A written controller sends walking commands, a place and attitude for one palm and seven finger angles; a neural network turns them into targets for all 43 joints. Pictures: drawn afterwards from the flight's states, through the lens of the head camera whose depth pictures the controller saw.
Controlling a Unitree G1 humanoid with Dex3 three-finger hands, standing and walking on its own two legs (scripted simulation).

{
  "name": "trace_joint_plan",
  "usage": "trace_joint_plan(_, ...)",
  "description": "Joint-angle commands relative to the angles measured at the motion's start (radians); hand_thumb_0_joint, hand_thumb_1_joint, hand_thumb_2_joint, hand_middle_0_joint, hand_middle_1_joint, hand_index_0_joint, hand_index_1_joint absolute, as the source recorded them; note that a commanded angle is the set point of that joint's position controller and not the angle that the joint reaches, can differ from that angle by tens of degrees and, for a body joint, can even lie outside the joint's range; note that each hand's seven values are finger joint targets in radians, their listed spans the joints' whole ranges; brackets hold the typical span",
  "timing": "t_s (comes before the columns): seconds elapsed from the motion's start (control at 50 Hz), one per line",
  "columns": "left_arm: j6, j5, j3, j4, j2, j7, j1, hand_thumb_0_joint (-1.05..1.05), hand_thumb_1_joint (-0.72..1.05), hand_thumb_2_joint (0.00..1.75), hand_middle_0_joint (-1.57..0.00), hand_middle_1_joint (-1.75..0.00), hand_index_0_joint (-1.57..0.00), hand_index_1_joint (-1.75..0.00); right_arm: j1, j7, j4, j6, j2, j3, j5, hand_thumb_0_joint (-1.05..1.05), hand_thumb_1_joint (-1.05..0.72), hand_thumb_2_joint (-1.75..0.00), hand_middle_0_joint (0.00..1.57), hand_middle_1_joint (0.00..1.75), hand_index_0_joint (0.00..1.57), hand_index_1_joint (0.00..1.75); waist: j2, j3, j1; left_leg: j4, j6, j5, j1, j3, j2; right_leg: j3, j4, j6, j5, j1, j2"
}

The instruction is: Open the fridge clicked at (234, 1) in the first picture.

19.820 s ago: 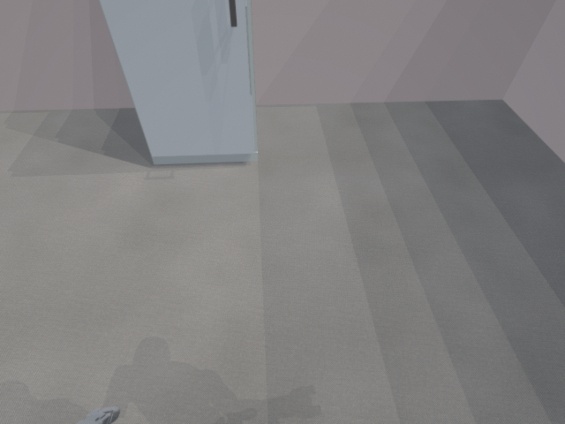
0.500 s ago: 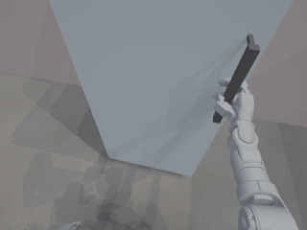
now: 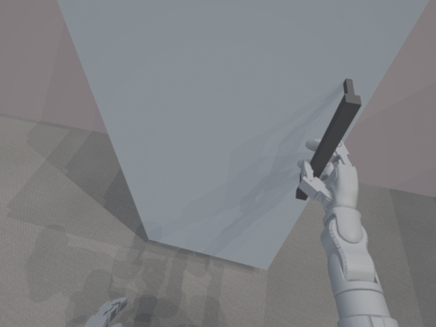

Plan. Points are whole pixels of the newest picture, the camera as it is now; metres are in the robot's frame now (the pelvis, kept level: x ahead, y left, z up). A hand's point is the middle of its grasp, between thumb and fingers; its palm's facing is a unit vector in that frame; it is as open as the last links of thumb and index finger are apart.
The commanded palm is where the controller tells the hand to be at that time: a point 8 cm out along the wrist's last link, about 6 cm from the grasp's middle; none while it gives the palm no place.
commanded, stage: pull the door a little, standing still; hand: right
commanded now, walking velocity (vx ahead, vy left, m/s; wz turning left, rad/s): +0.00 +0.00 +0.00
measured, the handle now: (321, 148) +0.43 -0.14 +0.12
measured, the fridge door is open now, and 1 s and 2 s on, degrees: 1 29 66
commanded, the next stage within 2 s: walk backward, drawing the door open in 0.02 s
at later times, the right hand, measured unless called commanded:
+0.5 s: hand (290, 224) +0.28 -0.08 +0.09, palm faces +0.02 +0.97 -0.24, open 6.1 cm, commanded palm +0.25 -0.13 +0.10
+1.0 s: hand (238, 282) +0.18 +0.00 +0.09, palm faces +0.34 +0.92 -0.19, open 6.3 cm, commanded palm +0.14 -0.03 +0.10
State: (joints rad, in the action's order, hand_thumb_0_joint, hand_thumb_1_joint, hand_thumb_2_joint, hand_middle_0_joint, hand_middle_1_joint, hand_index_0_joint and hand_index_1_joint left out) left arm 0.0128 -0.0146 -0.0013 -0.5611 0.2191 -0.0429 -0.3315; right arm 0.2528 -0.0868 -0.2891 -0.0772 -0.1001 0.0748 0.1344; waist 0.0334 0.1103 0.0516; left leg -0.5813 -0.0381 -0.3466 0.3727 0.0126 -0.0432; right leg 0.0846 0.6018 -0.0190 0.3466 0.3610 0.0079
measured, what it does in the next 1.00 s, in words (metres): steps to the left, turning right: left foot, then right foot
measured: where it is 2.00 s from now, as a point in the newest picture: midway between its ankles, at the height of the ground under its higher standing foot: outside the picture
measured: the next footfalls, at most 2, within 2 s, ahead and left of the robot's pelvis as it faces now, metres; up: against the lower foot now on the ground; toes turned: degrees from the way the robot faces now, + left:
left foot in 0.46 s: +0.15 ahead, +0.06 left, +0.00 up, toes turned +1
right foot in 0.80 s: +0.03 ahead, -0.03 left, +0.00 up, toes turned -18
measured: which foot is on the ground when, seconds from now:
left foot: down 0.00-0.28, up 0.30-0.44, down 0.46-0.76, up 0.78-1.00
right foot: down 0.00-0.50, up 0.52-0.78, down 0.80-1.00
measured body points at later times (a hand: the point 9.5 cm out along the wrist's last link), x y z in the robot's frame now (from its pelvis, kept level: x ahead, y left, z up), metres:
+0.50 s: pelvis +0.05 +0.03 +0.01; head +0.06 +0.09 +0.45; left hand +0.23 +0.23 -0.10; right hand +0.28 -0.13 +0.11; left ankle +0.11 +0.07 -0.73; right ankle -0.06 -0.11 -0.71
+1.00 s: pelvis -0.01 +0.19 +0.00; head +0.03 +0.19 +0.45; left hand +0.20 +0.35 -0.10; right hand +0.16 -0.05 +0.10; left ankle +0.04 +0.36 -0.71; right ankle -0.01 -0.01 -0.73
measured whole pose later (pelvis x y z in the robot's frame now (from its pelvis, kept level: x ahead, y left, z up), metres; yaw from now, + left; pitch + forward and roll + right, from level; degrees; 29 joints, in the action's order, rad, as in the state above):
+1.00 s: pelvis -0.01 +0.19 +0.00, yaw -20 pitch +0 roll +3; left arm -0.09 0.02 0.01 -0.60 0.17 0.05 -0.25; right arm -0.32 -0.10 0.31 -0.06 -0.18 -0.09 -0.03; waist 0.06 -0.06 0.03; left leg -0.67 0.07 -0.40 0.29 0.03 0.03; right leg -0.12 0.47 0.10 0.14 0.35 0.14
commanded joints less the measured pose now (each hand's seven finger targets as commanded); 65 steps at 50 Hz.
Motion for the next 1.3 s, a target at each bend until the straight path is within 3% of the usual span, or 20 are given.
trace_joint_plan(0.0,-0.036,-0.01,-0.034,0.192,0.099,-0.002,0.099,0.0,0.9,0.9,-0.2,-0.3,-0.2,-0.3,-0.175,0.052,0.501,-0.069,-0.028,-0.05,0.011,0.0,-0.9,-0.9,0.45,1.4,0.45,1.4,-0.068,0.309,-0.113,-0.02,0.022,0.852,-0.32,-0.029,0.048,-0.031,-0.009,-0.006,-0.682,-0.141,0.013)
trace_joint_plan(0.08,-0.032,-0.014,-0.024,0.235,0.088,0.002,0.163,0.0,0.9,0.9,-0.2,-0.3,-0.2,-0.3,-0.426,0.037,0.724,-0.034,0.001,-0.102,0.007,0.0,-0.9,-0.9,0.45,1.4,0.45,1.4,-0.044,0.204,-0.111,0.01,0.013,0.715,-0.277,-0.046,0.04,-0.035,-0.035,-0.002,-0.574,-0.147,0.015)
trace_joint_plan(0.14,-0.004,0.004,-0.019,0.143,0.109,0.089,0.169,0.0,0.9,0.9,-0.2,-0.3,-0.2,-0.3,-0.061,0.014,0.604,-0.087,-0.187,-0.049,-0.089,0.0,-0.9,-0.9,0.45,1.4,0.45,1.4,-0.073,0.097,-0.006,0.156,0.036,0.638,-0.168,0.065,0.158,-0.079,-0.028,-0.035,-0.359,-0.184,0.03)
trace_joint_plan(0.22,0.023,0.016,-0.025,0.182,0.119,0.102,0.12,0.0,0.9,0.9,-0.2,-0.3,-0.2,-0.3,-0.282,0.031,0.698,-0.087,-0.111,-0.143,-0.109,0.0,-0.9,-0.9,0.45,1.4,0.45,1.4,0.02,0.232,0.019,-0.135,0.097,0.899,-0.128,-0.05,0.076,-0.131,-0.007,-0.06,-1.124,-0.45,0.088)
trace_joint_plan(0.28,0.025,0.049,-0.034,0.177,0.094,0.087,0.147,0.0,0.9,0.9,-0.2,-0.3,-0.2,-0.3,-0.294,0.028,0.749,-0.075,-0.077,-0.187,-0.126,0.0,-0.9,-0.9,0.45,1.4,0.45,1.4,0.207,0.18,0.018,-0.28,0.062,-0.096,0.272,-0.063,-0.011,-0.294,-0.07,-0.082,-1.54,-0.748,0.227)
trace_joint_plan(0.42,-0.003,0.031,0.0,0.235,0.064,0.096,0.213,0.0,0.9,0.9,-0.2,-0.3,-0.2,-0.3,-0.446,0.012,0.815,-0.029,-0.101,-0.162,-0.124,0.0,-0.9,-0.9,0.45,1.4,0.45,1.4,0.018,0.076,-0.026,0.142,0.023,0.5,-0.189,-0.087,0.04,-0.17,-0.075,0.013,-1.027,-0.33,0.122)
trace_joint_plan(0.5,-0.053,0.022,0.009,0.24,0.037,0.116,0.21,0.0,0.9,0.9,-0.2,-0.3,-0.2,-0.3,-0.645,0.01,0.687,-0.037,-0.099,-0.1,-0.115,0.0,-0.9,-0.9,0.45,1.4,0.45,1.4,-0.274,0.032,-0.088,0.155,-0.084,1.127,-0.378,0.132,0.323,-0.104,0.358,0.015,0.197,0.1,-0.097)
trace_joint_plan(0.7,-0.062,0.014,0.001,0.136,0.021,0.122,0.186,0.0,0.9,0.9,-0.2,-0.3,-0.2,-0.3,-0.41,0.012,0.834,-0.076,-0.079,-0.155,-0.179,0.0,-0.9,-0.9,0.45,1.4,0.45,1.4,-0.268,0.042,0.004,0.429,0.249,0.149,-0.019,-0.233,0.12,0.166,0.089,0.004,0.152,-0.278,-0.045)
trace_joint_plan(0.74,-0.097,0.017,-0.002,0.152,0.074,0.127,0.159,0.0,0.9,0.9,-0.2,-0.3,-0.2,-0.3,-0.368,0.019,0.858,-0.087,-0.049,-0.211,-0.167,0.0,-0.9,-0.9,0.45,1.4,0.45,1.4,0.223,-0.041,0.072,-0.224,0.267,0.079,0.119,-0.24,-0.006,-0.142,-0.517,-0.065,-0.072,-0.363,0.185)
trace_joint_plan(0.76,-0.098,0.064,-0.008,0.206,0.093,0.119,0.221,0.0,0.9,0.9,-0.2,-0.3,-0.2,-0.3,-0.419,0.004,0.866,-0.11,-0.109,-0.177,-0.196,0.0,-0.9,-0.9,0.45,1.4,0.45,1.4,0.336,-0.018,-0.002,-0.656,0.162,-0.15,0.165,0.011,0.073,-0.649,-0.467,-0.155,-0.113,-0.166,0.512)
trace_joint_plan(0.78,-0.089,0.072,-0.004,0.19,0.075,0.12,0.246,0.0,0.9,0.9,-0.2,-0.3,-0.2,-0.3,-0.444,-0.006,0.84,-0.107,-0.122,-0.162,-0.213,0.0,-0.9,-0.9,0.45,1.4,0.45,1.4,0.175,-0.076,-0.025,-0.767,0.093,-0.119,0.136,0.142,0.093,-0.815,-0.467,-0.222,-0.136,-0.003,0.611)
trace_joint_plan(0.88,-0.132,0.041,-0.042,0.119,0.095,0.101,0.255,0.0,0.9,0.9,-0.2,-0.3,-0.2,-0.3,-0.442,-0.011,0.847,-0.063,-0.064,-0.178,-0.188,0.0,-0.9,-0.9,0.45,1.4,0.45,1.4,0.163,-0.117,-0.053,-0.277,0.102,-0.022,-0.021,0.014,0.057,-0.302,-0.331,-0.075,-0.024,0.026,0.274)
trace_joint_plan(0.98,-0.178,0.02,-0.056,0.093,0.073,0.104,0.207,0.0,0.9,0.9,-0.2,-0.3,-0.2,-0.3,-0.426,0.0,0.879,-0.105,-0.098,-0.138,-0.177,0.0,-0.9,-0.9,0.45,1.4,0.45,1.4,0.213,0.008,-0.02,0.198,0.122,-0.011,-0.206,-0.135,-0.026,-0.265,-0.259,-0.016,-0.035,-0.073,0.126)
trace_joint_plan(1.04,-0.169,0.004,-0.044,0.073,-0.003,0.106,0.198,0.0,0.9,0.9,-0.2,-0.3,-0.2,-0.3,-0.407,-0.008,0.936,-0.12,-0.222,-0.015,-0.163,0.0,-0.9,-0.9,0.45,1.4,0.45,1.4,-0.097,0.096,0.0,0.179,0.02,0.458,-0.194,-0.084,0.183,-0.013,0.123,0.06,-0.03,-0.038,-0.028)
trace_joint_plan(1.12,-0.211,0.03,-0.042,0.068,0.0,0.154,0.271,0.0,0.9,0.9,-0.2,-0.3,-0.2,-0.3,-0.394,0.02,0.859,-0.111,-0.195,-0.001,-0.176,0.0,-0.9,-0.9,0.45,1.4,0.45,1.4,-0.275,0.014,-0.064,0.122,-0.153,0.749,-0.224,0.019,0.349,-0.04,0.512,0.039,0.249,0.188,0.017)
trace_joint_plan(1.18,-0.21,0.04,-0.03,0.045,0.014,0.173,0.191,0.0,0.9,0.9,-0.2,-0.3,-0.2,-0.3,-0.385,0.037,0.829,-0.13,-0.164,-0.009,-0.157,0.0,-0.9,-0.9,0.45,1.4,0.45,1.4,-0.172,0.013,0.003,-0.164,-0.053,0.735,-0.161,-0.173,0.221,0.015,0.001,0.041,-0.041,-0.065,0.019)
trace_joint_plan(1.2,-0.216,0.042,-0.038,0.043,0.035,0.179,0.151,0.0,0.9,0.9,-0.2,-0.3,-0.2,-0.3,-0.378,0.044,0.842,-0.137,-0.143,-0.041,-0.142,0.0,-0.9,-0.9,0.45,1.4,0.45,1.4,-0.08,0.04,0.048,-0.407,0.021,0.512,0.055,-0.198,0.148,-0.098,-0.209,0.008,-0.393,-0.34,0.09)
trace_joint_plan(1.22,-0.231,0.06,-0.067,0.059,0.09,0.172,0.164,0.0,0.9,0.9,-0.2,-0.3,-0.2,-0.3,-0.387,0.052,0.869,-0.15,-0.119,-0.067,-0.143,0.0,-0.9,-0.9,0.45,1.4,0.45,1.4,0.195,0.066,0.009,-0.644,0.107,-0.173,0.375,-0.127,0.011,-0.604,-0.3,-0.094,-0.989,-0.584,0.432)
trace_joint_plan(1.24,-0.23,0.076,-0.056,0.047,0.103,0.148,0.136,0.0,0.9,0.9,-0.2,-0.3,-0.2,-0.3,-0.352,0.045,0.902,-0.17,-0.171,-0.047,-0.197,0.0,-0.9,-0.9,0.45,1.4,0.45,1.4,0.139,0.114,0.0,-0.737,0.107,-0.27,0.41,0.053,0.05,-0.824,-0.257,-0.167,-1.072,-0.61,0.563)
trace_joint_plan(1.28,-0.2,0.069,-0.068,0.069,0.107,0.136,0.202,0.0,0.9,0.9,-0.2,-0.3,-0.2,-0.3,-0.431,0.03,0.844,-0.164,-0.157,-0.023,-0.192,0.0,-0.9,-0.9,0.45,1.4,0.45,1.4,0.027,0.057,-0.012,-0.693,0.111,-0.175,0.42,0.097,0.083,-0.68,-0.26,-0.216,-0.749,-0.505,0.523)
